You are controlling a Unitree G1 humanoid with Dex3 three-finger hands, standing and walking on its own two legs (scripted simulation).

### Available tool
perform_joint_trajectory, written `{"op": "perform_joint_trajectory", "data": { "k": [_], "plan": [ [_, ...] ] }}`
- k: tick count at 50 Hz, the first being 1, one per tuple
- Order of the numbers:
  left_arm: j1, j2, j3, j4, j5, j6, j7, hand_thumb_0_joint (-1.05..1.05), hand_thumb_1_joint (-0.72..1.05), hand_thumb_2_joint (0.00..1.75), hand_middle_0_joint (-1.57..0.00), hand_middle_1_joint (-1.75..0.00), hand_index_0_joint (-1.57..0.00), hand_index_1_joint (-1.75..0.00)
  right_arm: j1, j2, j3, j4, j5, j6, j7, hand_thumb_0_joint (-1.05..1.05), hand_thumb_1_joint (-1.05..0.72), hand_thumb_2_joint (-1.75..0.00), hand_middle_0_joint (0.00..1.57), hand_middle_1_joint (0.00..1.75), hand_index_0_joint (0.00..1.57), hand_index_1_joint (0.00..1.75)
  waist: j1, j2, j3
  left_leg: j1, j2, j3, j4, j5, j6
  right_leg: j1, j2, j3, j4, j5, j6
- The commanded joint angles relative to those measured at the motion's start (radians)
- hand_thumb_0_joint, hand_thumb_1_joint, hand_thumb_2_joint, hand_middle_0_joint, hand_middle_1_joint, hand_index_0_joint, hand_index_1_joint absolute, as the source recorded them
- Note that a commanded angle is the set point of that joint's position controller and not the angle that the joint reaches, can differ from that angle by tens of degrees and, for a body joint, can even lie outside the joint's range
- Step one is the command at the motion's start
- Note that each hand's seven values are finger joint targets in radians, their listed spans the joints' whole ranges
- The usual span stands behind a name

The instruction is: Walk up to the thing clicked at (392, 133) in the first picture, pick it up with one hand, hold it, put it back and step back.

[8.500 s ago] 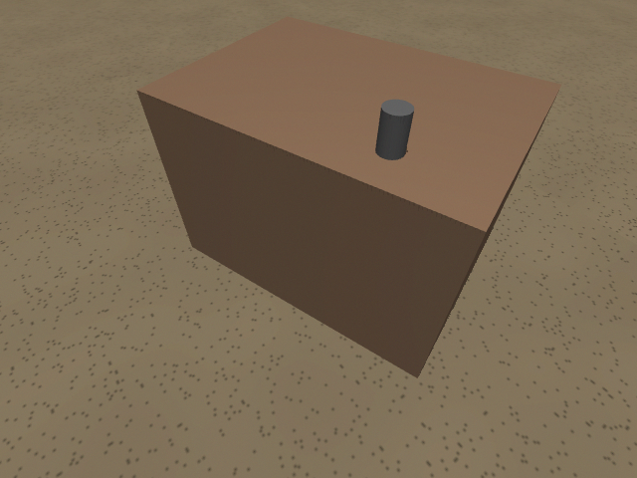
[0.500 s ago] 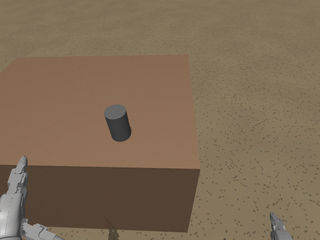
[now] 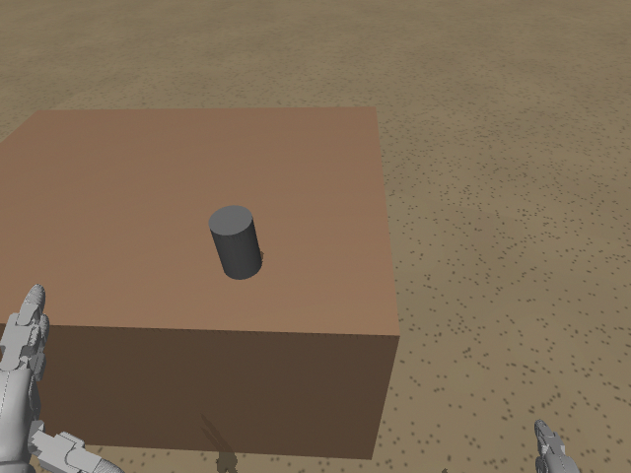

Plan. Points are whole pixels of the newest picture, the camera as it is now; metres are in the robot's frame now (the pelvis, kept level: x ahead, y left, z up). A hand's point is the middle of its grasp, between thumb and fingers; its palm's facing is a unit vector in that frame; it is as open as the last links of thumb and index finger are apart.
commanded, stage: go down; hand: left
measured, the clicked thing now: (236, 243) +0.50 +0.19 -0.02
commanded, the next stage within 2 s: none
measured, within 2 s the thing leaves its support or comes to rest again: neither
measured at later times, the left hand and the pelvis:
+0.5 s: hand (72, 302) +0.29 +0.32 +0.11, palm faces +0.19 -0.98 -0.11, open 17.6 cm; pelvis +0.00 +0.00 +0.00, yaw +0 degrees
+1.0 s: hand (76, 254) +0.36 +0.35 +0.11, palm faces +0.12 -0.99 +0.01, open 17.5 cm; pelvis +0.00 +0.01 -0.01, yaw -1 degrees
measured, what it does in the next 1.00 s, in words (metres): stands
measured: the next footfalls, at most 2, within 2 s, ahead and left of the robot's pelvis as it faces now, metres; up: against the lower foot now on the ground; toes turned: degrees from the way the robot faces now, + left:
none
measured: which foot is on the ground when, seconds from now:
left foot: down 0.00-1.00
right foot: down 0.00-1.00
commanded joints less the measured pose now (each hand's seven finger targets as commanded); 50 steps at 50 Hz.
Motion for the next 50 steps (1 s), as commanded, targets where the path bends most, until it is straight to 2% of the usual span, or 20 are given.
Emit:
{"op": "perform_joint_trajectory", "data": {
  "k": [1,7,11,12,15,16,19,23,25,28,31,32,35,37,39,41,44,45,47,50],
  "plan": [
    [-0.131,0.204,0.142,-0.166,-0.02,-0.073,-0.008,0.0,-0.61,0.04,-0.06,-0.08,-0.06,-0.08,-0.092,-0.141,-0.03,-0.174,-0.001,-0.038,-0.007,0.0,0.51,-0.05,0.05,0.05,0.05,0.05,-0.011,-0.027,-0.09,-0.013,-0.026,0.05,-0.036,0.149,0.019,-0.01,0.036,-0.051,-0.05,0.13,-0.021],
    [-0.324,0.272,0.198,-0.062,-0.069,-0.071,-0.071,0.0,-0.61,0.05,-0.05,-0.07,-0.05,-0.07,-0.094,-0.132,-0.02,-0.167,0.003,-0.027,-0.023,0.0,0.51,-0.05,0.05,0.05,0.05,0.05,-0.042,-0.031,-0.114,-0.021,-0.036,0.051,-0.01,0.118,0.029,-0.037,0.019,-0.038,-0.041,0.127,-0.012],
    [-0.476,0.331,0.219,0.069,-0.117,-0.051,-0.158,0.0,-0.61,0.07,-0.05,-0.07,-0.05,-0.07,-0.116,-0.116,0.002,-0.126,0.015,-0.026,-0.042,0.0,0.52,-0.05,0.05,0.05,0.05,0.05,-0.049,-0.018,-0.126,-0.029,-0.035,0.042,-0.001,0.142,0.031,-0.048,0.016,-0.036,-0.028,0.162,-0.016],
    [-0.513,0.337,0.219,0.107,-0.136,-0.046,-0.186,0.0,-0.59,0.07,-0.04,-0.06,-0.04,-0.06,-0.121,-0.138,-0.005,-0.145,0.018,-0.03,-0.049,0.0,0.52,-0.05,0.05,0.05,0.05,0.05,-0.066,-0.039,-0.136,-0.019,-0.036,0.043,0.001,0.142,0.034,-0.051,0.015,-0.033,-0.031,0.17,-0.013],
    [-0.611,0.377,0.225,0.228,-0.165,-0.02,-0.271,0.0,-0.59,0.07,-0.04,-0.06,-0.05,-0.06,-0.128,-0.097,0.045,-0.131,0.027,-0.029,-0.058,0.0,0.52,-0.05,0.05,0.05,0.05,0.05,-0.059,-0.016,-0.153,-0.03,-0.035,0.036,-0.005,0.149,0.035,-0.053,0.015,-0.034,-0.028,0.17,-0.021],
    [-0.64,0.392,0.231,0.254,-0.182,-0.019,-0.298,0.0,-0.6,0.07,-0.04,-0.06,-0.04,-0.06,-0.138,-0.131,0.028,-0.145,0.029,-0.034,-0.063,0.0,0.53,-0.05,0.05,0.05,0.05,0.05,-0.062,0.003,-0.157,-0.025,-0.03,0.032,-0.01,0.151,0.032,-0.054,0.02,-0.036,-0.024,0.168,-0.024],
    [-0.755,0.473,0.278,0.344,-0.211,-0.006,-0.357,0.0,-0.57,0.08,-0.04,-0.06,-0.04,-0.06,-0.12,-0.129,0.051,-0.129,0.031,-0.038,-0.064,0.0,0.53,-0.05,0.05,0.05,0.05,0.05,-0.049,0.027,-0.194,-0.039,-0.028,0.03,-0.017,0.137,0.028,-0.05,0.025,-0.04,-0.026,0.141,-0.033],
    [-0.832,0.488,0.282,0.503,-0.24,0.022,-0.432,0.0,-0.56,0.07,-0.04,-0.05,-0.04,-0.05,-0.118,-0.135,0.065,-0.127,0.029,-0.053,-0.07,0.0,0.54,-0.05,0.05,0.05,0.05,0.05,-0.06,0.009,-0.228,-0.036,-0.024,0.025,0.0,0.21,0.027,-0.048,0.027,-0.037,-0.013,0.207,-0.032],
    [-0.92,0.564,0.31,0.501,-0.243,0.016,-0.46,0.0,-0.55,0.07,-0.04,-0.04,-0.04,-0.05,-0.132,-0.136,0.08,-0.148,0.028,-0.063,-0.072,0.0,0.54,-0.05,0.05,0.05,0.05,0.05,-0.05,0.058,-0.267,-0.032,-0.02,0.022,-0.002,0.214,0.02,-0.049,0.03,-0.036,-0.007,0.196,-0.037],
    [-0.992,0.55,0.289,0.595,-0.256,0.023,-0.504,0.0,-0.54,0.07,-0.04,-0.04,-0.04,-0.04,-0.132,-0.12,0.112,-0.151,0.025,-0.076,-0.073,0.0,0.55,-0.05,0.05,0.05,0.05,0.05,-0.064,0.051,-0.257,-0.04,-0.009,0.013,-0.007,0.174,0.019,-0.083,0.038,-0.039,-0.008,0.155,-0.039],
    [-1.073,0.623,0.317,0.643,-0.263,0.025,-0.529,0.0,-0.52,0.08,-0.04,-0.04,-0.04,-0.04,-0.139,-0.173,0.093,-0.178,0.019,-0.095,-0.086,0.0,0.55,-0.05,0.05,0.05,0.05,0.05,-0.071,0.036,-0.282,-0.048,-0.012,0.012,-0.003,0.129,0.025,-0.101,0.039,-0.036,-0.014,0.126,-0.037],
    [-1.091,0.645,0.323,0.649,-0.26,0.026,-0.534,0.0,-0.53,0.08,-0.04,-0.04,-0.04,-0.04,-0.147,-0.158,0.112,-0.19,0.018,-0.1,-0.087,0.0,0.55,-0.05,0.05,0.05,0.05,0.05,-0.063,0.05,-0.299,-0.048,-0.015,0.015,-0.001,0.127,0.025,-0.089,0.037,-0.035,-0.016,0.126,-0.038],
    [-1.138,0.625,0.294,0.729,-0.261,0.03,-0.565,0.0,-0.54,0.08,-0.04,-0.04,-0.04,-0.04,-0.116,-0.149,0.12,-0.166,0.014,-0.113,-0.094,0.0,0.55,-0.05,0.05,0.05,0.05,0.05,-0.093,0.05,-0.296,-0.043,-0.015,0.015,0.008,0.115,0.027,-0.135,0.038,-0.031,-0.014,0.126,-0.036],
    [-1.157,0.677,0.314,0.751,-0.256,0.032,-0.57,0.0,-0.52,0.07,-0.04,-0.04,-0.04,-0.04,-0.08,-0.152,0.125,-0.122,0.009,-0.117,-0.103,0.0,0.55,-0.05,0.05,0.05,0.05,0.05,-0.086,0.071,-0.301,-0.052,-0.019,0.018,0.022,0.125,0.029,-0.14,0.037,-0.03,-0.008,0.138,-0.034],
    [-1.162,0.653,0.29,0.81,-0.246,0.04,-0.572,0.0,-0.53,0.08,-0.04,-0.04,-0.04,-0.04,-0.101,-0.156,0.13,-0.167,0.008,-0.128,-0.103,0.0,0.55,-0.05,0.05,0.05,0.05,0.05,-0.096,0.056,-0.329,-0.042,-0.014,0.014,0.03,0.137,0.025,-0.161,0.041,-0.032,-0.001,0.138,-0.037],
    [-1.214,0.702,0.314,0.806,-0.24,0.033,-0.561,0.0,-0.56,0.09,-0.04,-0.04,-0.04,-0.05,-0.103,-0.158,0.131,-0.164,0.007,-0.127,-0.106,0.0,0.55,-0.05,0.05,0.05,0.05,0.05,-0.089,0.06,-0.352,-0.054,-0.017,0.014,0.045,0.165,0.024,-0.158,0.04,-0.031,0.005,0.159,-0.037],
    [-1.235,0.702,0.303,0.837,-0.23,0.028,-0.552,0.0,-0.55,0.09,-0.04,-0.04,-0.04,-0.05,-0.083,-0.146,0.134,-0.154,0.006,-0.129,-0.101,0.0,0.55,-0.05,0.05,0.05,0.05,0.05,-0.094,0.077,-0.354,-0.062,-0.011,0.013,0.057,0.184,0.019,-0.183,0.043,-0.035,0.02,0.162,-0.04],
    [-1.262,0.721,0.305,0.814,-0.225,0.022,-0.552,0.0,-0.53,0.09,-0.04,-0.04,-0.04,-0.05,-0.095,-0.173,0.112,-0.161,0.005,-0.132,-0.106,0.0,0.55,-0.05,0.05,0.05,0.05,0.05,-0.095,0.092,-0.347,-0.067,-0.007,0.008,0.055,0.161,0.016,-0.201,0.045,-0.036,0.025,0.142,-0.041],
    [-1.266,0.714,0.297,0.841,-0.223,0.02,-0.556,0.0,-0.52,0.09,-0.04,-0.04,-0.04,-0.04,-0.087,-0.128,0.15,-0.134,0.006,-0.132,-0.101,0.0,0.55,-0.05,0.05,0.05,0.05,0.05,-0.091,0.095,-0.357,-0.073,-0.012,0.012,0.063,0.152,0.02,-0.203,0.042,-0.034,0.023,0.139,-0.041],
    [-1.264,0.746,0.317,0.874,-0.222,0.019,-0.557,0.0,-0.57,0.08,-0.04,-0.05,-0.04,-0.05,-0.093,-0.159,0.128,-0.144,0.004,-0.138,-0.108,0.0,0.54,-0.05,0.05,0.05,0.05,0.05,-0.1,0.076,-0.411,-0.067,-0.013,0.012,0.093,0.203,0.026,-0.192,0.042,-0.032,0.036,0.183,-0.037]
  ]
}}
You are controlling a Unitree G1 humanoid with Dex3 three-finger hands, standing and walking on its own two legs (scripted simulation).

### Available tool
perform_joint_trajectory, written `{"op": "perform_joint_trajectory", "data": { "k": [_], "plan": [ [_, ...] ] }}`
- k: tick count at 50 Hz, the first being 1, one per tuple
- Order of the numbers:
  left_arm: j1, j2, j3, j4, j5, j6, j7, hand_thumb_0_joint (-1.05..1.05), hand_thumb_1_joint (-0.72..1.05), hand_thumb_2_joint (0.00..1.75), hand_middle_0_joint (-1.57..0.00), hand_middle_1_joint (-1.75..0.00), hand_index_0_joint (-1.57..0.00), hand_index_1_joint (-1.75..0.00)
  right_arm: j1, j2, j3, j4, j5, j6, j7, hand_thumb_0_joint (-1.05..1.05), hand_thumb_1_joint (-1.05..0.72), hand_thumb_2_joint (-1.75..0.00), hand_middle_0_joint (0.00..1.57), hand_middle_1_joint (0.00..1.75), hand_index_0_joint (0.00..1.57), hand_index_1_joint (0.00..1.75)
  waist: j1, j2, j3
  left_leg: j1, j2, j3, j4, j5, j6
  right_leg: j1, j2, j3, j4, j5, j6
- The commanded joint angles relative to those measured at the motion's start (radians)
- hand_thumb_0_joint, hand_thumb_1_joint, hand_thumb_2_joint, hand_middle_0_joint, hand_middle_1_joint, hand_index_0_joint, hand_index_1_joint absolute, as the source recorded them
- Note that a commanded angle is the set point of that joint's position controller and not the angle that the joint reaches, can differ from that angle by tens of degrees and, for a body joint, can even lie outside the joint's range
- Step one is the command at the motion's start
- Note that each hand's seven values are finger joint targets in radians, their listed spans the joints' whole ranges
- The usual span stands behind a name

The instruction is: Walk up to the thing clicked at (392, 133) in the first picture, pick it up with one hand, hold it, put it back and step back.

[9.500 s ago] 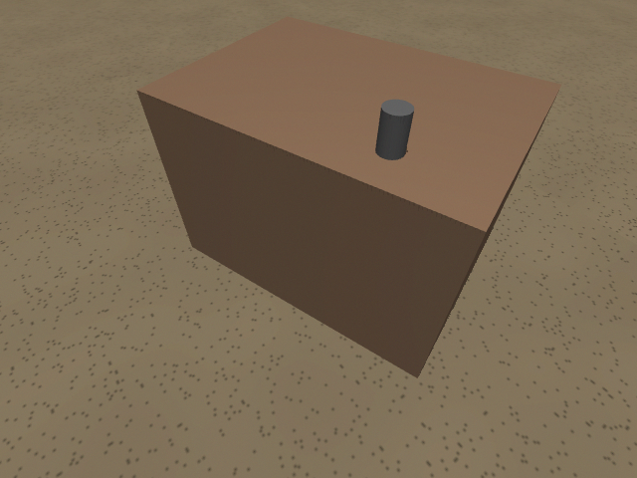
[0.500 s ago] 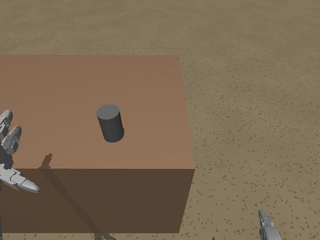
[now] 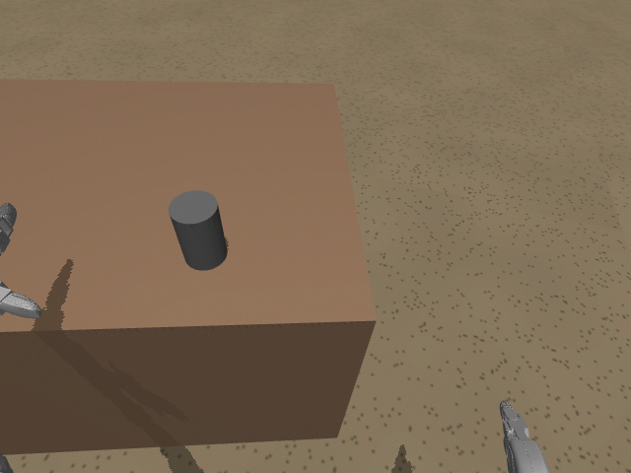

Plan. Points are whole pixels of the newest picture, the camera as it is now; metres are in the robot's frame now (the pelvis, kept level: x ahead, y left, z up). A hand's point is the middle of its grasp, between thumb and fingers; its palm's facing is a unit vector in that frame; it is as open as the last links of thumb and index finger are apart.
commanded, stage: go down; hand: left
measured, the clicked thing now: (200, 231) +0.50 +0.18 -0.01
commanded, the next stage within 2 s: approach in 1.86 s
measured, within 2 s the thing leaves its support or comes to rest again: neither
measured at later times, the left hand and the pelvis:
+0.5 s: hand (13, 235) +0.38 +0.35 +0.12, palm faces +0.13 -0.99 +0.00, open 17.5 cm; pelvis +0.02 +0.00 -0.01, yaw +0 degrees
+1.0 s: hand (14, 222) +0.40 +0.36 +0.12, palm faces +0.14 -0.99 +0.00, open 17.6 cm; pelvis +0.01 +0.00 -0.02, yaw +0 degrees
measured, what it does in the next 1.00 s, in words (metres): stands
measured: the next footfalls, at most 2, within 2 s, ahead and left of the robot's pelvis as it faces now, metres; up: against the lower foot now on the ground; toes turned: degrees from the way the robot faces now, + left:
none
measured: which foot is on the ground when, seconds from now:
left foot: down 0.00-1.00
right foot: down 0.00-1.00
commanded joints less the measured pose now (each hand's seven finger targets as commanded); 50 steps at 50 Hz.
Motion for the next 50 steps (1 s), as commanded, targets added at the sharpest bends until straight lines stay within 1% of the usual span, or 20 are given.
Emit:
{"op": "perform_joint_trajectory", "data": {
  "k": [1,5,6,7,9,11,13,14,16,19,23,26,28,38,39,41,44,46,48,50],
  "plan": [
    [-0.359,0.38,0.057,-0.192,-0.014,-0.073,-0.004,0.0,-0.57,0.08,-0.04,-0.05,-0.04,-0.05,-0.082,-0.152,-0.047,-0.128,-0.004,-0.057,-0.02,0.0,0.54,-0.05,0.05,0.05,0.05,0.05,0.01,0.148,-0.289,0.181,-0.016,0.001,-0.048,0.253,0.01,0.036,0.037,-0.046,-0.044,0.193,-0.051],
    [-0.356,0.391,0.067,-0.187,-0.015,-0.072,-0.007,0.0,-0.57,0.09,-0.04,-0.06,-0.04,-0.06,-0.082,-0.168,-0.058,-0.152,-0.005,-0.057,-0.023,0.0,0.54,-0.05,0.05,0.05,0.05,0.05,0.006,0.146,-0.32,0.197,-0.009,-0.003,-0.033,0.286,0.006,0.026,0.041,-0.051,-0.031,0.205,-0.052],
    [-0.362,0.416,0.085,-0.216,-0.013,-0.075,-0.005,0.0,-0.56,0.09,-0.04,-0.06,-0.04,-0.06,-0.067,-0.152,-0.045,-0.14,-0.005,-0.055,-0.02,0.0,0.54,-0.05,0.05,0.05,0.05,0.05,0.021,0.17,-0.32,0.188,-0.01,-0.002,-0.032,0.286,0.004,0.03,0.04,-0.05,-0.029,0.203,-0.054],
    [-0.349,0.411,0.084,-0.185,-0.01,-0.069,-0.005,0.0,-0.56,0.09,-0.04,-0.05,-0.04,-0.06,-0.071,-0.126,-0.032,-0.128,-0.003,-0.052,-0.019,0.0,0.54,-0.05,0.05,0.05,0.05,0.05,0.019,0.162,-0.323,0.18,-0.016,0.002,-0.02,0.3,0.01,0.031,0.036,-0.045,-0.028,0.222,-0.051],
    [-0.338,0.382,0.068,-0.18,-0.021,-0.064,-0.017,0.0,-0.57,0.09,-0.04,-0.06,-0.04,-0.06,-0.062,-0.146,-0.047,-0.139,-0.002,-0.054,-0.024,0.0,0.54,-0.05,0.05,0.05,0.05,0.05,0.003,0.135,-0.323,0.177,-0.017,0.007,-0.008,0.331,0.016,0.039,0.035,-0.043,-0.017,0.261,-0.047],
    [-0.342,0.404,0.074,-0.179,-0.013,-0.06,-0.022,0.0,-0.58,0.09,-0.04,-0.05,-0.04,-0.06,-0.063,-0.147,-0.05,-0.132,-0.004,-0.051,-0.021,0.0,0.53,-0.05,0.05,0.05,0.05,0.05,0.003,0.158,-0.349,0.196,-0.015,0.004,0.009,0.383,0.015,0.021,0.035,-0.043,-0.009,0.291,-0.046],
    [-0.363,0.417,0.079,-0.21,-0.014,-0.062,-0.028,0.0,-0.55,0.09,-0.04,-0.06,-0.04,-0.06,-0.058,-0.134,-0.039,-0.113,-0.004,-0.051,-0.019,0.0,0.54,-0.05,0.05,0.05,0.05,0.05,0.013,0.179,-0.328,0.189,-0.012,0.002,0.005,0.373,0.011,0.013,0.036,-0.047,-0.004,0.272,-0.049],
    [-0.384,0.416,0.073,-0.204,-0.01,-0.064,-0.029,0.0,-0.56,0.08,-0.04,-0.05,-0.04,-0.06,-0.077,-0.141,-0.046,-0.129,-0.005,-0.052,-0.019,0.0,0.53,-0.05,0.05,0.05,0.05,0.05,-0.003,0.17,-0.334,0.187,-0.01,-0.001,0.007,0.36,0.012,-0.003,0.036,-0.047,-0.002,0.264,-0.049],
    [-0.374,0.433,0.091,-0.203,-0.013,-0.063,-0.028,0.0,-0.57,0.09,-0.04,-0.05,-0.04,-0.06,-0.079,-0.159,-0.056,-0.159,-0.003,-0.055,-0.019,0.0,0.54,-0.05,0.05,0.05,0.05,0.05,0.001,0.173,-0.352,0.194,-0.006,-0.006,0.006,0.36,0.007,0.006,0.039,-0.052,0.002,0.251,-0.053],
    [-0.365,0.398,0.074,-0.164,-0.021,-0.056,-0.043,0.0,-0.57,0.09,-0.04,-0.05,-0.04,-0.06,-0.057,-0.142,-0.044,-0.134,-0.003,-0.055,-0.016,0.0,0.54,-0.05,0.05,0.05,0.05,0.05,-0.01,0.156,-0.345,0.195,-0.005,-0.009,0.028,0.408,0.012,-0.018,0.039,-0.052,0.013,0.282,-0.048],
    [-0.411,0.462,0.097,-0.176,-0.006,-0.057,-0.041,0.0,-0.59,0.08,-0.05,-0.05,-0.05,-0.06,-0.06,-0.155,-0.053,-0.142,-0.009,-0.055,-0.018,0.0,0.54,-0.05,0.05,0.05,0.05,0.05,-0.007,0.156,-0.352,0.168,-0.015,-0.002,0.044,0.381,0.018,-0.012,0.032,-0.045,0.021,0.294,-0.044],
    [-0.395,0.419,0.064,-0.119,-0.004,-0.052,-0.052,0.0,-0.6,0.08,-0.05,-0.05,-0.05,-0.06,-0.056,-0.153,-0.045,-0.17,-0.008,-0.058,-0.015,0.0,0.53,-0.06,0.05,0.05,0.05,0.05,-0.023,0.156,-0.354,0.183,-0.005,-0.014,0.048,0.393,0.014,-0.047,0.038,-0.054,0.034,0.27,-0.047],
    [-0.411,0.474,0.104,-0.137,-0.007,-0.06,-0.052,0.0,-0.59,0.09,-0.04,-0.06,-0.04,-0.06,-0.038,-0.15,-0.043,-0.141,-0.009,-0.054,-0.015,0.0,0.53,-0.06,0.05,0.05,0.05,0.05,-0.008,0.177,-0.369,0.179,-0.007,-0.014,0.059,0.421,0.014,-0.046,0.036,-0.053,0.044,0.288,-0.048],
    [-0.45,0.489,0.092,-0.056,0.012,-0.054,-0.055,0.0,-0.59,0.08,-0.04,-0.06,-0.05,-0.07,-0.028,-0.147,-0.03,-0.207,-0.013,-0.057,-0.013,0.0,0.54,-0.05,0.05,0.05,0.05,0.05,-0.027,0.166,-0.351,0.095,-0.014,-0.007,0.078,0.279,0.021,-0.09,0.036,-0.044,0.065,0.203,-0.049],
    [-0.47,0.522,0.106,-0.082,0.012,-0.059,-0.052,0.0,-0.59,0.08,-0.05,-0.06,-0.05,-0.06,-0.038,-0.164,-0.05,-0.201,-0.015,-0.06,-0.015,0.0,0.54,-0.05,0.05,0.05,0.05,0.05,-0.019,0.178,-0.355,0.086,-0.013,-0.007,0.086,0.279,0.018,-0.092,0.036,-0.044,0.073,0.202,-0.048],
    [-0.509,0.533,0.106,-0.098,0.017,-0.064,-0.05,0.0,-0.59,0.08,-0.05,-0.06,-0.05,-0.06,-0.069,-0.15,-0.022,-0.253,-0.014,-0.064,-0.01,0.0,0.54,-0.05,0.05,0.05,0.05,0.05,-0.014,0.191,-0.385,0.096,-0.008,-0.012,0.091,0.283,0.016,-0.098,0.039,-0.048,0.082,0.19,-0.053],
    [-0.508,0.537,0.107,-0.064,0.02,-0.061,-0.047,0.0,-0.59,0.08,-0.05,-0.06,-0.05,-0.07,-0.043,-0.169,-0.043,-0.254,-0.013,-0.06,-0.013,0.0,0.54,-0.05,0.05,0.05,0.05,0.05,-0.028,0.163,-0.379,0.075,-0.007,-0.015,0.099,0.257,0.018,-0.109,0.041,-0.047,0.088,0.174,-0.051],
    [-0.51,0.542,0.1,-0.042,0.026,-0.063,-0.05,0.0,-0.59,0.08,-0.05,-0.06,-0.05,-0.06,-0.018,-0.145,-0.027,-0.221,-0.016,-0.056,-0.016,0.0,0.54,-0.05,0.05,0.05,0.05,0.05,-0.035,0.186,-0.388,0.071,-0.016,-0.002,0.121,0.249,0.024,-0.117,0.034,-0.038,0.095,0.186,-0.044],
    [-0.534,0.556,0.107,-0.07,0.023,-0.067,-0.052,0.0,-0.58,0.09,-0.05,-0.06,-0.05,-0.07,-0.036,-0.185,-0.05,-0.273,-0.016,-0.061,-0.017,0.0,0.54,-0.05,0.05,0.05,0.05,0.05,-0.035,0.195,-0.414,0.088,-0.005,-0.015,0.126,0.278,0.016,-0.131,0.041,-0.044,0.111,0.186,-0.051],
    [-0.535,0.559,0.103,-0.031,0.026,-0.059,-0.055,0.0,-0.57,0.08,-0.05,-0.06,-0.05,-0.06,-0.022,-0.146,-0.017,-0.243,-0.016,-0.053,-0.014,0.0,0.54,-0.05,0.05,0.05,0.05,0.05,-0.028,0.191,-0.394,0.057,-0.008,-0.014,0.135,0.266,0.021,-0.143,0.039,-0.042,0.11,0.178,-0.05]
  ]
}}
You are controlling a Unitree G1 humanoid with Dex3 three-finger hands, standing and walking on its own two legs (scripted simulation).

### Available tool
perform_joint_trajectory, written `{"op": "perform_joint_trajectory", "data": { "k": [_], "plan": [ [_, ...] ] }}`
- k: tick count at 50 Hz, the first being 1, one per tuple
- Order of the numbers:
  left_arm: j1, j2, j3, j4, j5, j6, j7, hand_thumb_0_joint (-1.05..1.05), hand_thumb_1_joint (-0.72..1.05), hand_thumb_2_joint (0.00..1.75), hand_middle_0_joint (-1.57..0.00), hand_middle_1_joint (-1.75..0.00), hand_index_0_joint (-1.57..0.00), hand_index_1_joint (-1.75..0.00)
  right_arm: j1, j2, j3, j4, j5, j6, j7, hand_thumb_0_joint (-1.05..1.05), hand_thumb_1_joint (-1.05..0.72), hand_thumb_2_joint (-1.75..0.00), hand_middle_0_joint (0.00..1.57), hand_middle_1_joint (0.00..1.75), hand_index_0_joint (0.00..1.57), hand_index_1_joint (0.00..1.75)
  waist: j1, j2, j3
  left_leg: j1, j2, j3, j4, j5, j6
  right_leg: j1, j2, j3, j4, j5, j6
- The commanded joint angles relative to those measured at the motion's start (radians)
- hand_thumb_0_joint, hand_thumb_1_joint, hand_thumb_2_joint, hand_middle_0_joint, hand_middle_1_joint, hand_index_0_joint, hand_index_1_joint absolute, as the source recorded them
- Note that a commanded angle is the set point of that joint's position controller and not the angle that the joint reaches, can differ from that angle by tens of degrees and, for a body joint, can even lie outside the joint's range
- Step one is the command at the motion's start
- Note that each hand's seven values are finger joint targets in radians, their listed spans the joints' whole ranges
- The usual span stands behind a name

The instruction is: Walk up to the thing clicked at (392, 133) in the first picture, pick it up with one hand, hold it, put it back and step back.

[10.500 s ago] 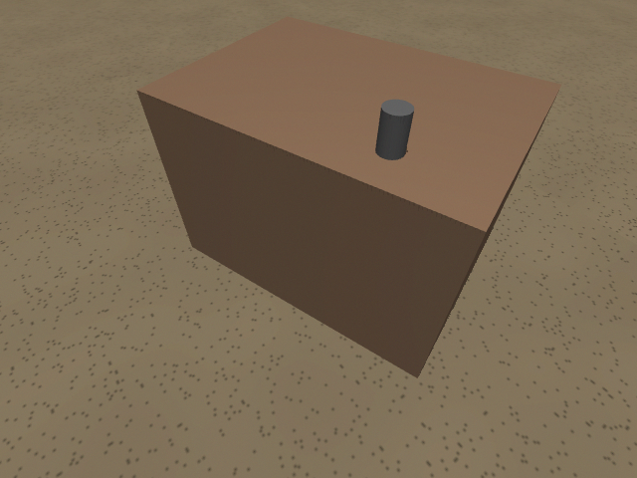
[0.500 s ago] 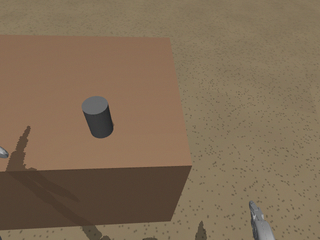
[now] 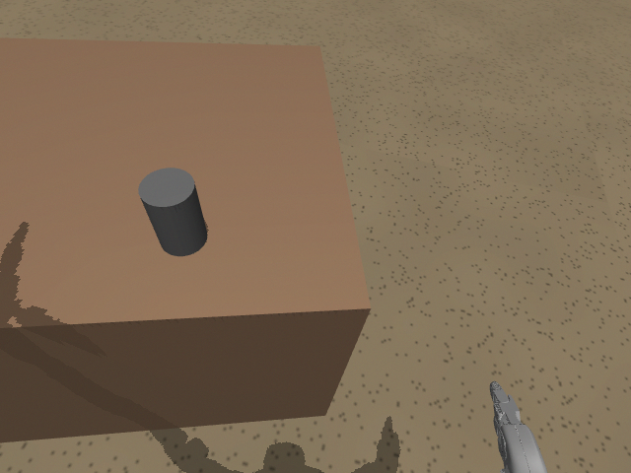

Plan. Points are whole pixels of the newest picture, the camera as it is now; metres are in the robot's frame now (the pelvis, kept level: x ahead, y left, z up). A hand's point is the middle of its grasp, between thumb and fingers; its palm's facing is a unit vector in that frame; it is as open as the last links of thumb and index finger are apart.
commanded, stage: go down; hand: left
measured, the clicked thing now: (176, 214) +0.49 +0.18 +0.01
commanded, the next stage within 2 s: approach in 0.86 s
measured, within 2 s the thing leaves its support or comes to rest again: neither
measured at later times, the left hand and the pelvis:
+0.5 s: hand out of the picture +0.42 +0.37 +0.14, palm faces +0.14 -0.99 +0.00, open 17.5 cm; pelvis +0.01 +0.01 -0.01, yaw -1 degrees
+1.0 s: hand out of the picture +0.41 +0.37 +0.13, palm faces +0.16 -0.99 +0.01, open 17.5 cm; pelvis +0.00 +0.01 -0.01, yaw +0 degrees
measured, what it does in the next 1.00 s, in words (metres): stands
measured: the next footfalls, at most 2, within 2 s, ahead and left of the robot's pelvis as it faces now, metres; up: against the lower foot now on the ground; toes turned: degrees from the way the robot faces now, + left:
none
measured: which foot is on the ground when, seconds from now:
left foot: down 0.00-1.00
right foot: down 0.00-1.00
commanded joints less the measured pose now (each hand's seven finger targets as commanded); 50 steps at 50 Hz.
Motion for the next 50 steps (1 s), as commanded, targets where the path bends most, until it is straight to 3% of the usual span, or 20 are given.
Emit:
{"op": "perform_joint_trajectory", "data": {
  "k": [1,4,6,9,12,13,20,22,24,29,31,33,34,36,38,40,43,46,48,50],
  "plan": [
    [-0.367,0.408,0.055,-0.195,-0.027,-0.063,-0.004,0.0,-0.58,0.09,-0.05,-0.06,-0.05,-0.07,-0.037,-0.156,-0.055,-0.156,-0.001,-0.047,-0.02,0.0,0.55,-0.05,0.05,0.05,0.05,0.05,0.012,0.164,-0.362,0.266,-0.023,0.009,-0.05,0.357,0.028,0.076,0.023,-0.027,-0.056,0.275,-0.043],
    [-0.371,0.407,0.039,-0.193,-0.017,-0.056,0.003,0.0,-0.58,0.08,-0.05,-0.06,-0.05,-0.07,-0.033,-0.162,-0.06,-0.161,-0.002,-0.046,-0.019,0.0,0.54,-0.05,0.05,0.05,0.05,0.05,0.009,0.189,-0.37,0.269,-0.024,0.013,-0.038,0.362,0.028,0.062,0.022,-0.025,-0.045,0.276,-0.045],
    [-0.379,0.437,0.06,-0.193,-0.014,-0.054,0.005,0.0,-0.57,0.08,-0.05,-0.06,-0.05,-0.06,-0.039,-0.178,-0.069,-0.195,0.0,-0.044,-0.021,0.0,0.54,-0.05,0.05,0.05,0.05,0.05,0.01,0.183,-0.397,0.277,-0.022,0.009,-0.027,0.395,0.026,0.07,0.025,-0.028,-0.036,0.299,-0.043],
    [-0.39,0.407,0.034,-0.192,-0.013,-0.055,0.002,0.0,-0.58,0.09,-0.05,-0.07,-0.05,-0.07,-0.01,-0.163,-0.061,-0.177,0.001,-0.041,-0.017,0.0,0.54,-0.06,0.05,0.05,0.05,0.05,0.005,0.21,-0.374,0.279,-0.019,0.008,-0.02,0.394,0.022,0.033,0.027,-0.028,-0.027,0.277,-0.047],
    [-0.409,0.438,0.052,-0.218,-0.005,-0.051,0.011,0.0,-0.58,0.08,-0.05,-0.06,-0.05,-0.07,-0.007,-0.168,-0.066,-0.195,0.001,-0.038,-0.015,0.0,0.54,-0.05,0.05,0.05,0.05,0.05,0.013,0.221,-0.403,0.294,-0.015,0.004,-0.013,0.423,0.02,0.033,0.028,-0.031,-0.021,0.289,-0.049],
    [-0.397,0.41,0.036,-0.191,-0.008,-0.049,0.009,0.0,-0.58,0.09,-0.05,-0.06,-0.05,-0.07,-0.007,-0.18,-0.076,-0.209,0.001,-0.038,-0.014,0.0,0.54,-0.05,0.05,0.05,0.05,0.05,0.0,0.215,-0.39,0.297,-0.008,-0.003,-0.016,0.428,0.016,0.019,0.033,-0.036,-0.017,0.276,-0.052],
    [-0.413,0.434,0.051,-0.211,-0.001,-0.033,0.024,0.0,-0.57,0.07,-0.06,-0.05,-0.05,-0.06,-0.006,-0.188,-0.083,-0.234,0.003,-0.038,-0.008,0.0,0.54,-0.05,0.05,0.05,0.05,0.05,0.006,0.22,-0.403,0.297,-0.003,-0.006,-0.006,0.453,0.014,0.023,0.036,-0.036,-0.012,0.277,-0.052],
    [-0.416,0.396,0.026,-0.227,-0.002,-0.03,0.022,0.0,-0.58,0.08,-0.05,-0.06,-0.05,-0.06,0.025,-0.163,-0.069,-0.21,0.003,-0.034,-0.006,0.0,0.53,-0.05,0.05,0.05,0.05,0.05,0.008,0.255,-0.394,0.315,0.001,-0.007,-0.006,0.478,0.01,0.005,0.037,-0.038,-0.007,0.274,-0.054],
    [-0.397,0.41,0.034,-0.219,-0.002,-0.021,0.026,0.0,-0.57,0.07,-0.06,-0.05,-0.06,-0.06,0.012,-0.193,-0.093,-0.228,0.002,-0.036,-0.007,0.0,0.53,-0.05,0.05,0.05,0.05,0.05,0.009,0.248,-0.418,0.332,0.006,-0.009,0.0,0.521,0.01,0.008,0.04,-0.04,-0.007,0.287,-0.054],
    [-0.411,0.397,0.025,-0.231,0.004,-0.012,0.024,0.0,-0.59,0.08,-0.06,-0.06,-0.05,-0.07,0.03,-0.165,-0.069,-0.212,0.002,-0.029,0.002,0.0,0.53,-0.05,0.05,0.05,0.05,0.05,0.02,0.248,-0.404,0.326,0.008,-0.014,0.001,0.556,0.01,0.006,0.04,-0.042,-0.006,0.3,-0.054],
    [-0.38,0.432,0.061,-0.206,0.003,-0.008,0.035,0.0,-0.58,0.07,-0.05,-0.06,-0.05,-0.06,0.029,-0.201,-0.1,-0.238,0.003,-0.027,-0.003,0.0,0.53,-0.05,0.05,0.05,0.05,0.05,0.016,0.202,-0.403,0.293,0.0,-0.008,-0.002,0.515,0.016,0.045,0.038,-0.038,-0.011,0.314,-0.052],
    [-0.399,0.416,0.047,-0.249,0.005,-0.013,0.035,0.0,-0.57,0.07,-0.05,-0.06,-0.06,-0.06,0.016,-0.168,-0.072,-0.233,0.002,-0.026,0.004,0.0,0.54,-0.05,0.05,0.05,0.05,0.05,0.027,0.229,-0.386,0.278,-0.008,0.003,-0.01,0.468,0.014,0.045,0.035,-0.033,-0.014,0.292,-0.052],
    [-0.387,0.395,0.039,-0.214,0.002,-0.009,0.032,0.0,-0.59,0.07,-0.06,-0.06,-0.06,-0.06,0.021,-0.186,-0.092,-0.26,0.004,-0.029,0.001,0.0,0.53,-0.06,0.05,0.05,0.05,0.05,0.008,0.212,-0.406,0.303,-0.002,-0.004,-0.007,0.486,0.013,0.039,0.038,-0.037,-0.012,0.294,-0.052],
    [-0.381,0.401,0.05,-0.21,-0.003,-0.011,0.033,0.0,-0.59,0.07,-0.06,-0.06,-0.06,-0.06,0.029,-0.17,-0.076,-0.231,0.005,-0.024,0.0,0.0,0.53,-0.05,0.05,0.05,0.05,0.05,0.01,0.182,-0.359,0.26,-0.011,0.006,-0.008,0.438,0.022,0.037,0.035,-0.031,-0.016,0.292,-0.047],
    [-0.366,0.366,0.023,-0.179,0.0,-0.016,0.027,0.0,-0.6,0.07,-0.06,-0.06,-0.06,-0.07,0.026,-0.169,-0.075,-0.236,0.002,-0.025,0.005,0.0,0.53,-0.06,0.05,0.05,0.05,0.05,0.009,0.184,-0.367,0.26,-0.008,0.0,-0.003,0.454,0.02,0.031,0.035,-0.035,-0.005,0.295,-0.05],
    [-0.402,0.42,0.049,-0.219,0.001,-0.028,0.025,0.0,-0.6,0.06,-0.06,-0.06,-0.06,-0.06,0.021,-0.198,-0.095,-0.254,0.001,-0.03,0.001,0.0,0.53,-0.05,0.05,0.05,0.05,0.05,0.008,0.222,-0.394,0.305,0.0,-0.007,-0.005,0.465,0.012,0.005,0.039,-0.04,-0.004,0.267,-0.053],
    [-0.416,0.424,0.059,-0.235,-0.003,-0.037,0.026,0.0,-0.59,0.06,-0.06,-0.07,-0.06,-0.07,0.032,-0.182,-0.087,-0.252,0.001,-0.027,0.003,0.0,0.54,-0.05,0.05,0.05,0.05,0.05,0.005,0.208,-0.377,0.275,-0.01,0.002,-0.006,0.407,0.015,0.022,0.035,-0.034,-0.008,0.261,-0.05],
    [-0.425,0.392,0.032,-0.219,-0.001,-0.037,0.027,0.0,-0.55,0.08,-0.05,-0.06,-0.05,-0.06,0.006,-0.193,-0.09,-0.285,0.001,-0.031,0.0,0.0,0.54,-0.05,0.05,0.05,0.05,0.05,-0.005,0.208,-0.373,0.265,-0.013,0.004,-0.005,0.361,0.016,0.008,0.034,-0.03,-0.008,0.233,-0.051],
    [-0.411,0.431,0.057,-0.197,0.0,-0.036,0.028,0.0,-0.55,0.14,-0.07,-0.1,-0.05,-0.12,0.039,-0.189,-0.087,-0.257,0.0,-0.025,0.0,0.0,0.54,-0.05,0.05,0.05,0.05,0.05,-0.002,0.201,-0.371,0.254,-0.012,0.003,0.003,0.374,0.017,0.01,0.034,-0.033,-0.003,0.243,-0.049],
    [-0.374,0.412,0.043,-0.176,0.011,-0.038,0.023,0.0,-0.53,0.07,-0.05,-0.06,-0.04,-0.07,0.051,-0.16,-0.059,-0.262,-0.002,-0.022,0.006,0.0,0.57,-0.04,0.05,0.05,0.05,0.05,0.005,0.194,-0.361,0.224,-0.018,0.006,0.014,0.391,0.023,0.016,0.029,-0.028,0.005,0.272,-0.048]
  ]
}}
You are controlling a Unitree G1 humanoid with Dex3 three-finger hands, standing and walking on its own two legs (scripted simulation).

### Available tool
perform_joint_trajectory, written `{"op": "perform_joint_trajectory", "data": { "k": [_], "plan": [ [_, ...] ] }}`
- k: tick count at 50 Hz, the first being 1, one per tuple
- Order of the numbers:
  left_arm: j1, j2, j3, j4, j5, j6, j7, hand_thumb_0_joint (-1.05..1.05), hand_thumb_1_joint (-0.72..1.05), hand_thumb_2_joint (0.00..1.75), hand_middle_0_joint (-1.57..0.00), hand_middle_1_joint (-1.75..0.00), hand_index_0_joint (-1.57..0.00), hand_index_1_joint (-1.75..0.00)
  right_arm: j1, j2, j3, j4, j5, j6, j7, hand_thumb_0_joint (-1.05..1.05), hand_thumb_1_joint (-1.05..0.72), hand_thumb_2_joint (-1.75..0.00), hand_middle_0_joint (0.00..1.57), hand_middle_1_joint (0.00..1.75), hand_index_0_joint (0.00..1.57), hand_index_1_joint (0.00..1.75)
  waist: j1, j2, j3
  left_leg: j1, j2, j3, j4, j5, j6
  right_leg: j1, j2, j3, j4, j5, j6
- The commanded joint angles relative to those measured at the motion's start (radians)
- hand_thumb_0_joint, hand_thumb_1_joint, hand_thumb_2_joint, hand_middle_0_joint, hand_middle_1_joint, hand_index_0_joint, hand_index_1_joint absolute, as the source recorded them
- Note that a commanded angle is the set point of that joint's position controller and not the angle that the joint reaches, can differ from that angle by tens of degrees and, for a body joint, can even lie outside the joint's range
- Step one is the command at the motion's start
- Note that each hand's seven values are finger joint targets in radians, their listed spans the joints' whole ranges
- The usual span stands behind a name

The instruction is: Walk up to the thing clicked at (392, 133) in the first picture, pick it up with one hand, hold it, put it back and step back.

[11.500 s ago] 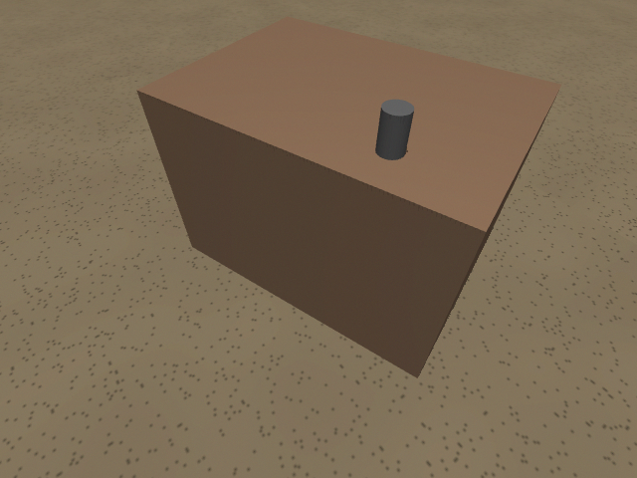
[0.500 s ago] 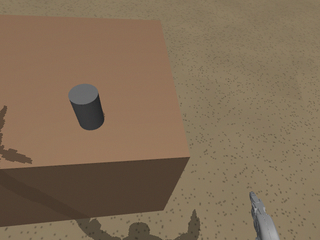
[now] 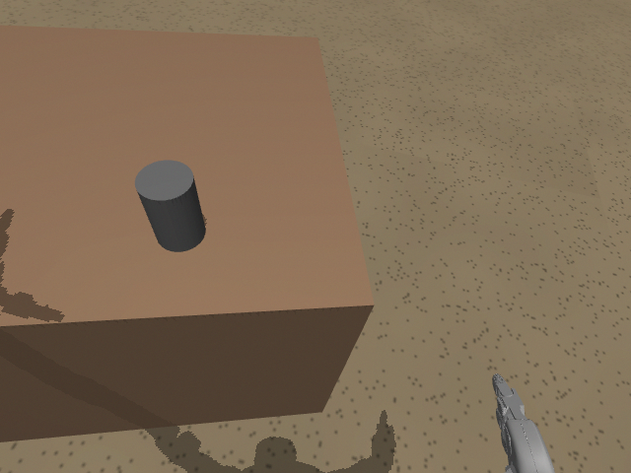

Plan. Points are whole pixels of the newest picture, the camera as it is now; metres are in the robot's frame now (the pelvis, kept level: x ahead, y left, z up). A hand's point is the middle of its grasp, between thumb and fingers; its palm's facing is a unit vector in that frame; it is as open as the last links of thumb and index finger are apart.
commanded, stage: approach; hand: left
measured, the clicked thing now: (173, 208) +0.49 +0.18 +0.02
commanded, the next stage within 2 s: close in in 0.28 s
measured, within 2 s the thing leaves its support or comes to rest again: neither
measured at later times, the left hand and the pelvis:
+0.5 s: hand (116, 217) +0.47 +0.25 +0.04, palm faces +0.05 -1.00 +0.07, open 17.5 cm; pelvis -0.02 +0.00 -0.03, yaw -1 degrees
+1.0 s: hand (159, 215) +0.47 +0.19 +0.03, palm faces +0.11 -0.99 +0.02, open 17.3 cm; pelvis -0.02 -0.01 -0.04, yaw -1 degrees
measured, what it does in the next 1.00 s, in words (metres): stands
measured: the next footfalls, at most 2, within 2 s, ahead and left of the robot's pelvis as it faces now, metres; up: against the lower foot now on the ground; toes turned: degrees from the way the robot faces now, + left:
none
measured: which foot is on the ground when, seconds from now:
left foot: down 0.00-1.00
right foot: down 0.00-1.00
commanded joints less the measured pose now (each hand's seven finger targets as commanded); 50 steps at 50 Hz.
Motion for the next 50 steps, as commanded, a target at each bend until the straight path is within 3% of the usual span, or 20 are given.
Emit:
{"op": "perform_joint_trajectory", "data": {
  "k": [1,3,6,11,13,16,19,21,24,26,27,28,29,34,37,39,42,44,46,50],
  "plan": [
    [-0.331,0.364,0.021,-0.186,-0.016,-0.07,-0.006,0.0,-0.53,0.07,-0.06,-0.06,-0.04,-0.08,0.003,-0.126,-0.035,-0.128,-0.002,-0.048,-0.014,0.0,0.56,-0.05,0.05,0.05,0.05,0.05,0.016,0.204,-0.326,0.287,-0.023,0.013,-0.076,0.419,0.015,0.072,0.025,-0.026,-0.06,0.294,-0.058],
    [-0.321,0.354,0.025,-0.166,-0.022,-0.074,-0.008,0.0,-0.53,0.06,-0.06,-0.05,-0.05,-0.07,-0.012,-0.151,-0.056,-0.153,-0.003,-0.053,-0.015,0.0,0.56,-0.05,0.05,0.05,0.05,0.05,0.005,0.201,-0.343,0.298,-0.016,0.007,-0.066,0.414,0.013,0.042,0.03,-0.033,-0.051,0.274,-0.058],
    [-0.331,0.257,-0.027,-0.146,-0.032,-0.091,-0.006,0.0,-0.53,0.07,-0.05,-0.06,-0.04,-0.07,-0.036,-0.136,-0.04,-0.167,-0.005,-0.056,-0.005,0.0,0.57,-0.04,0.05,0.05,0.05,0.05,-0.01,0.176,-0.299,0.241,-0.012,0.006,-0.053,0.345,0.013,-0.004,0.032,-0.033,-0.031,0.23,-0.059],
    [-0.378,0.133,-0.084,-0.184,-0.044,-0.123,0.02,0.0,-0.55,0.07,-0.05,-0.06,-0.04,-0.07,-0.003,-0.164,-0.059,-0.246,-0.011,-0.058,0.005,0.0,0.58,-0.04,0.05,0.05,0.05,0.05,-0.056,0.18,-0.366,0.28,0.001,-0.004,0.002,0.374,0.007,-0.086,0.034,-0.041,0.018,0.235,-0.058],
    [-0.386,0.135,-0.083,-0.208,-0.04,-0.138,0.049,0.0,-0.57,0.07,-0.05,-0.06,-0.04,-0.07,0.015,-0.209,-0.104,-0.276,-0.014,-0.05,0.008,0.0,0.58,-0.04,0.05,0.05,0.05,0.05,-0.062,0.192,-0.395,0.294,0.006,-0.01,0.022,0.406,0.001,-0.113,0.035,-0.045,0.039,0.243,-0.06],
    [-0.449,0.1,-0.095,-0.286,-0.027,-0.164,0.106,0.0,-0.57,0.06,-0.06,-0.06,-0.05,-0.07,0.072,-0.178,-0.089,-0.307,-0.017,-0.033,0.028,0.0,0.57,-0.04,0.05,0.05,0.05,0.05,-0.071,0.207,-0.448,0.3,0.007,-0.009,0.054,0.438,0.001,-0.12,0.032,-0.042,0.066,0.265,-0.061],
    [-0.44,0.075,-0.103,-0.28,-0.001,-0.184,0.176,0.0,-0.61,0.07,-0.06,-0.06,-0.06,-0.07,0.078,-0.188,-0.108,-0.368,-0.025,-0.018,0.046,0.0,0.56,-0.05,0.05,0.05,0.05,0.05,-0.066,0.217,-0.43,0.268,0.01,-0.013,0.064,0.427,-0.006,-0.145,0.033,-0.042,0.088,0.244,-0.064],
    [-0.517,0.143,-0.065,-0.358,0.017,-0.212,0.227,0.0,-0.54,0.04,-0.05,-0.04,-0.05,-0.04,0.126,-0.172,-0.101,-0.369,-0.034,-0.003,0.059,0.0,0.56,-0.04,0.05,0.05,0.05,0.05,-0.048,0.279,-0.469,0.28,0.012,-0.015,0.077,0.458,-0.014,-0.144,0.033,-0.041,0.106,0.245,-0.068],
    [-0.521,0.117,-0.047,-0.361,0.026,-0.227,0.29,0.0,-0.51,0.05,-0.05,-0.05,-0.06,-0.05,0.099,-0.166,-0.124,-0.425,-0.043,0.012,0.075,0.0,0.56,-0.05,0.05,0.05,0.05,0.05,-0.033,0.301,-0.528,0.273,0.011,-0.012,0.097,0.503,-0.019,-0.105,0.036,-0.04,0.131,0.282,-0.069],
    [-0.492,0.046,-0.082,-0.327,0.041,-0.223,0.322,0.0,-0.51,0.06,-0.05,-0.05,-0.05,-0.05,0.099,-0.153,-0.124,-0.436,-0.047,0.025,0.08,0.0,0.55,-0.05,0.05,0.05,0.05,0.05,-0.036,0.282,-0.532,0.223,0.009,-0.006,0.106,0.505,-0.013,-0.075,0.037,-0.033,0.141,0.317,-0.071],
    [-0.495,0.087,-0.058,-0.362,0.055,-0.228,0.346,0.0,-0.5,0.05,-0.05,-0.05,-0.06,-0.05,0.07,-0.15,-0.117,-0.454,-0.049,0.032,0.084,0.0,0.55,-0.05,0.05,0.05,0.05,0.05,-0.012,0.299,-0.554,0.195,0.003,0.003,0.108,0.494,-0.012,-0.044,0.034,-0.026,0.147,0.326,-0.07],
    [-0.468,0.039,-0.088,-0.288,0.067,-0.22,0.354,0.0,-0.5,0.04,-0.06,-0.04,-0.06,-0.04,0.07,-0.14,-0.121,-0.447,-0.049,0.042,0.086,0.0,0.54,-0.05,0.05,0.05,0.05,0.05,-0.019,0.279,-0.53,0.167,0.006,0.0,0.102,0.465,-0.012,-0.051,0.037,-0.029,0.149,0.304,-0.074],
    [-0.469,0.071,-0.065,-0.334,0.071,-0.224,0.369,0.0,-0.51,0.04,-0.06,-0.04,-0.06,-0.04,0.049,-0.17,-0.152,-0.468,-0.048,0.046,0.083,0.0,0.54,-0.05,0.05,0.05,0.05,0.05,-0.007,0.287,-0.539,0.174,0.01,0.0,0.099,0.461,-0.014,-0.058,0.042,-0.03,0.154,0.29,-0.076],
    [-0.447,-0.062,-0.131,-0.237,0.067,-0.211,0.382,0.0,-0.5,0.02,-0.05,-0.05,-0.07,-0.04,0.074,-0.151,-0.158,-0.477,-0.043,0.071,0.083,0.0,0.54,-0.05,0.05,0.05,0.05,0.05,-0.053,0.143,-0.494,0.03,0.002,0.013,0.1,0.337,0.011,0.0,0.043,-0.015,0.147,0.299,-0.062],
    [-0.503,-0.041,-0.124,-0.279,0.062,-0.222,0.4,0.0,-0.49,0.02,-0.05,-0.04,-0.07,-0.03,0.071,-0.159,-0.169,-0.492,-0.038,0.077,0.08,0.0,0.55,-0.05,0.05,0.05,0.05,0.05,-0.054,0.149,-0.475,0.036,0.001,0.016,0.092,0.263,0.011,-0.034,0.043,-0.014,0.138,0.226,-0.06],
    [-0.488,-0.116,-0.166,-0.241,0.063,-0.222,0.402,0.0,-0.49,0.02,-0.05,-0.04,-0.06,-0.03,0.077,-0.149,-0.17,-0.508,-0.035,0.08,0.08,0.0,0.55,-0.04,0.05,0.05,0.05,0.05,-0.073,0.106,-0.438,0.032,0.002,0.016,0.087,0.215,0.014,-0.073,0.045,-0.017,0.129,0.187,-0.058],
    [-0.48,-0.109,-0.175,-0.242,0.07,-0.229,0.409,0.0,-0.49,0.01,-0.05,-0.03,-0.07,-0.02,0.122,-0.169,-0.181,-0.534,-0.032,0.087,0.079,0.0,0.55,-0.04,0.05,0.05,0.05,0.05,-0.082,0.099,-0.472,0.07,0.001,0.014,0.093,0.256,0.014,-0.067,0.044,-0.02,0.137,0.222,-0.058],
    [-0.547,-0.116,-0.187,-0.318,0.06,-0.24,0.411,0.0,-0.5,0.02,-0.05,-0.04,-0.07,-0.02,0.151,-0.137,-0.147,-0.531,-0.031,0.09,0.083,0.0,0.56,-0.04,0.05,0.05,0.05,0.05,-0.077,0.136,-0.499,0.084,-0.005,0.02,0.102,0.28,0.013,-0.047,0.039,-0.015,0.143,0.252,-0.056],
    [-0.536,-0.114,-0.188,-0.294,0.059,-0.235,0.419,0.0,-0.5,0.02,-0.05,-0.03,-0.07,-0.02,0.16,-0.159,-0.188,-0.498,-0.031,0.092,0.079,0.0,0.55,-0.04,0.05,0.05,0.05,0.05,-0.094,0.155,-0.489,0.099,-0.006,0.024,0.119,0.301,0.016,-0.07,0.036,-0.007,0.144,0.283,-0.051],
    [-0.561,-0.138,-0.203,-0.329,0.069,-0.242,0.44,0.0,-0.53,0.03,-0.06,-0.03,-0.07,-0.02,0.122,-0.132,-0.151,-0.528,-0.033,0.095,0.085,0.0,0.55,-0.05,0.05,0.05,0.05,0.05,-0.075,0.166,-0.49,0.097,-0.008,0.025,0.118,0.303,0.014,-0.062,0.032,-0.007,0.146,0.284,-0.054]
  ]
}}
